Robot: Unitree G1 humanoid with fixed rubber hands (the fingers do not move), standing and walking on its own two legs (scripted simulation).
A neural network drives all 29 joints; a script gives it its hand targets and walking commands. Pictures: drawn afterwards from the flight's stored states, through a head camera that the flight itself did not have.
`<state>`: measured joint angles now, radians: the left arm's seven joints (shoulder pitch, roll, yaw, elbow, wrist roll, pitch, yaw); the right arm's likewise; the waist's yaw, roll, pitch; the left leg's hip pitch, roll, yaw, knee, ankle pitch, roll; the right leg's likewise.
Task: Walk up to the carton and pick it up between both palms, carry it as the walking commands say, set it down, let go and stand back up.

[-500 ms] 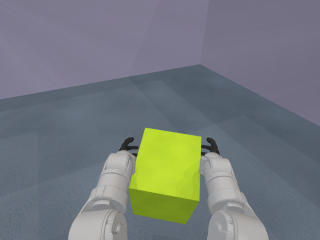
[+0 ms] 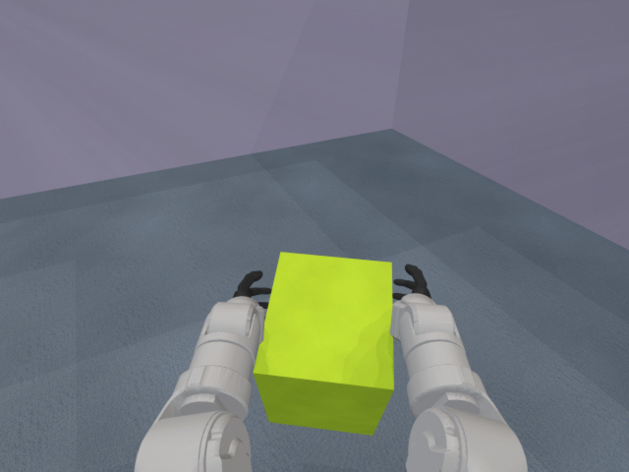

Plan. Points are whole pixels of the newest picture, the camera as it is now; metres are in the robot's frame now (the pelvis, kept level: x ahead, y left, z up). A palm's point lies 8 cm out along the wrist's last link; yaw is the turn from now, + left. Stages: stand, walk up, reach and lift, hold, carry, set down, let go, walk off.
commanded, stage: hold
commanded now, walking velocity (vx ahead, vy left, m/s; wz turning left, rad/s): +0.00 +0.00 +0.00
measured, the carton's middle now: (327, 345) +0.33 -0.01 -0.01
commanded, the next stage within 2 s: carry in 0.18 s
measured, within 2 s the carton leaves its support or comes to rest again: neither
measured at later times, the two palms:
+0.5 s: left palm (274, 288) +0.34 +0.07 +0.10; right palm (446, 285) +0.35 -0.18 +0.11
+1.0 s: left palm (303, 297) +0.31 +0.03 +0.11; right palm (491, 326) +0.28 -0.22 +0.10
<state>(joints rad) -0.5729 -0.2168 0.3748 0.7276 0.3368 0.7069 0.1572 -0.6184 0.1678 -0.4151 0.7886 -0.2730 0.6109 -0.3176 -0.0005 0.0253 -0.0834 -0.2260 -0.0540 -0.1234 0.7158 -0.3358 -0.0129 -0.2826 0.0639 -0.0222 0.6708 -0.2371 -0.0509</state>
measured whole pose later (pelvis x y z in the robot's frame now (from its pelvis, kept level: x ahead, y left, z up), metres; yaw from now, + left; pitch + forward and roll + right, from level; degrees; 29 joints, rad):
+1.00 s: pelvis -0.03 -0.04 +0.00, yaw -6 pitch +2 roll +2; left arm -0.56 -0.26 0.23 0.00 0.12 1.20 0.31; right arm -0.51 0.24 -0.26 -0.02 -0.14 1.12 -0.36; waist 0.00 0.00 -0.03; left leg -0.43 0.04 0.00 0.77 -0.45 -0.07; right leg -0.52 0.10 -0.02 0.63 -0.15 -0.10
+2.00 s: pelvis -0.16 -0.10 +0.00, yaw -15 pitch +3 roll -2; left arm -0.52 -0.24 0.22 -0.05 0.11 1.18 0.29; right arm -0.51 0.24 -0.23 -0.06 -0.14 1.12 -0.35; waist 0.01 0.02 -0.01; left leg -0.45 0.09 0.09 0.75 -0.35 0.00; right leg -0.47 -0.01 -0.04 0.65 -0.22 -0.01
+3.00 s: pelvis -0.28 -0.12 +0.00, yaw -16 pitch +2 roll -3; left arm -0.49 -0.23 0.21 -0.09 0.10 1.21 0.30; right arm -0.51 0.24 -0.22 -0.06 -0.14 1.15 -0.34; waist 0.01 -0.02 0.02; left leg -0.40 0.10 0.09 0.79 -0.41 0.02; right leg -0.52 -0.01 -0.04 0.83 -0.34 -0.04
